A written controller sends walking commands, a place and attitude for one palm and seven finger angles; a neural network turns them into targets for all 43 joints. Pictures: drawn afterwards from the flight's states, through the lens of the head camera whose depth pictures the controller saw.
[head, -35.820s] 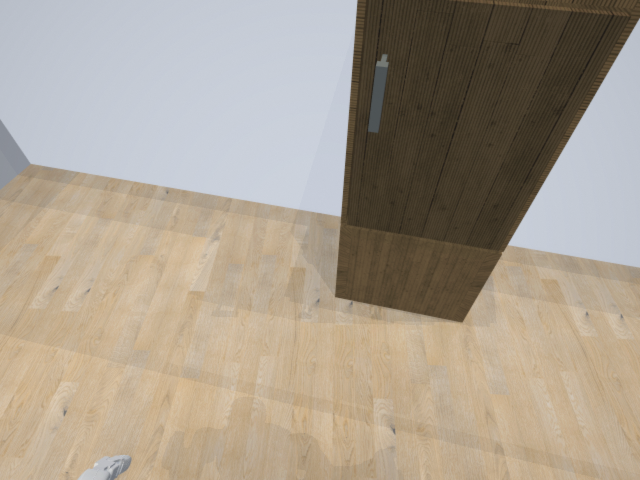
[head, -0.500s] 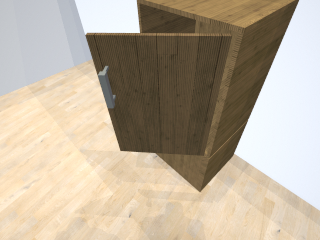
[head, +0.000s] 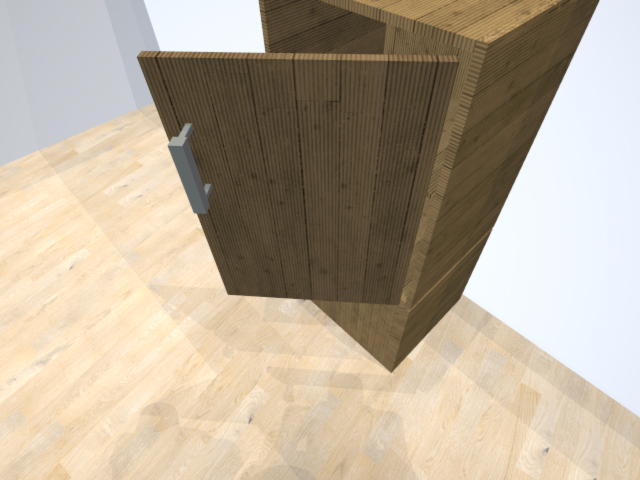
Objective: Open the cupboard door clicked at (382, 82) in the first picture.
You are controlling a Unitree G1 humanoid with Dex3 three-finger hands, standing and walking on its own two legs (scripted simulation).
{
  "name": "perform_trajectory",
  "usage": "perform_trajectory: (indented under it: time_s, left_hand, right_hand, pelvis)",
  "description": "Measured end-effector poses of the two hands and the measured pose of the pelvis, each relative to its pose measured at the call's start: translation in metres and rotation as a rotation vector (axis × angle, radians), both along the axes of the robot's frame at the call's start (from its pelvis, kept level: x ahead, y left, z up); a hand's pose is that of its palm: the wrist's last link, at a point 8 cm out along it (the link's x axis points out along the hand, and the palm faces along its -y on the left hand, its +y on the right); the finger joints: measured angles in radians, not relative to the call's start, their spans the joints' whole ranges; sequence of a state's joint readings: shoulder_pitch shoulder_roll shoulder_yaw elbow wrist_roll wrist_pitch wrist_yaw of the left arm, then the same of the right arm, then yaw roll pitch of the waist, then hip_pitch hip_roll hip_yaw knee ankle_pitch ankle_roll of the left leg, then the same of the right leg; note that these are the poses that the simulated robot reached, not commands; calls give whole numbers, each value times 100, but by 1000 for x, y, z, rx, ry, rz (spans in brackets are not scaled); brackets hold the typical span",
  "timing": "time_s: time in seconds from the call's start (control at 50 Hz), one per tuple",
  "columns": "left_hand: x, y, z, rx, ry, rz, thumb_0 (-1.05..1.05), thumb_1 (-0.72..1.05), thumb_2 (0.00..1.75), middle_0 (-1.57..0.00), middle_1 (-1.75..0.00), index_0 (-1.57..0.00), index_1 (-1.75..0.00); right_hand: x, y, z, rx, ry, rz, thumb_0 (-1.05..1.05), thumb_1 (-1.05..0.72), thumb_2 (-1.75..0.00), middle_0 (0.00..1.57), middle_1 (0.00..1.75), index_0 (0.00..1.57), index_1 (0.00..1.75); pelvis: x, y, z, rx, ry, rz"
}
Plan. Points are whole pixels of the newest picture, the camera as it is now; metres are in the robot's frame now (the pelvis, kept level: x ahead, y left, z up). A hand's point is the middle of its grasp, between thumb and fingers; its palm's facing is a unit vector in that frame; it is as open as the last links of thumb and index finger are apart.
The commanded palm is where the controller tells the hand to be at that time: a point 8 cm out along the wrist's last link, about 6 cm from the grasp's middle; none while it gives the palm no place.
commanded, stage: come to a stop and stand still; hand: left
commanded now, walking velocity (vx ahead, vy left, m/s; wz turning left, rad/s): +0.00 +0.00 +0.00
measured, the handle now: (194, 169) +0.55 +0.24 +0.08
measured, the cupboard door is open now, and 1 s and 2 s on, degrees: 41 41 41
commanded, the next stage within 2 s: look again from close up in 0.46 s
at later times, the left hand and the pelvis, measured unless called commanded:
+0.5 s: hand out of the picture +0.02 +0.15 -0.17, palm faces +0.03 -0.97 -0.23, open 7.4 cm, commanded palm none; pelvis +0.01 -0.02 +0.00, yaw +0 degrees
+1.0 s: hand out of the picture +0.01 +0.14 -0.17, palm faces +0.03 -0.98 -0.21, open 7.4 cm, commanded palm none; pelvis +0.00 -0.03 +0.00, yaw +0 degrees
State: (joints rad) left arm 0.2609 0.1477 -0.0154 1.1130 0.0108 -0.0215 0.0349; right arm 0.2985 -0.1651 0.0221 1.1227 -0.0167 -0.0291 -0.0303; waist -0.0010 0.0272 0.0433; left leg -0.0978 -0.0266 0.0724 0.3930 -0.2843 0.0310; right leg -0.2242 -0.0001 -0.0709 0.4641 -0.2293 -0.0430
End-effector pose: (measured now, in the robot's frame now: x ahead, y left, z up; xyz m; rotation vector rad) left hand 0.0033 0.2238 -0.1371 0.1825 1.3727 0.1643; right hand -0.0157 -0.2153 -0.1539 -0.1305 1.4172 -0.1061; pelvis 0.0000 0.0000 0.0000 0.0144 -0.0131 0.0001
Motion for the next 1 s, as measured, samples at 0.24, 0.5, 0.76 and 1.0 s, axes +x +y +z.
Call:
perform_trajectory:
  time_s: [0.24,0.5,0.76,1.0]
  left_hand:
    - [9,-11,0,1,-7,7,1,92,90,-20,-30,-20,-30]
    - [10,-21,0,3,-18,12,1,91,90,-20,-30,-20,-30]
    - [2,-31,-1,-6,-8,16,1,91,90,-20,-30,-20,-30]
    - [-3,-32,-2,-12,-11,21,1,91,90,-20,-30,-20,-30]
  right_hand:
    - [24,-13,1,-6,-25,14,0,-91,-90,20,30,20,30]
    - [27,-26,2,-9,-28,17,0,-91,-90,20,30,20,30]
    - [7,-32,3,-6,15,4,0,-91,-90,20,30,20,30]
    - [-6,-30,5,-8,29,-6,0,-91,-90,20,30,20,30]
  pelvis:
    - [7,-13,1,-1,-2,5]
    - [7,-25,1,0,-7,7]
    - [3,-34,2,-2,-5,7]
    - [-1,-34,2,-4,-9,7]
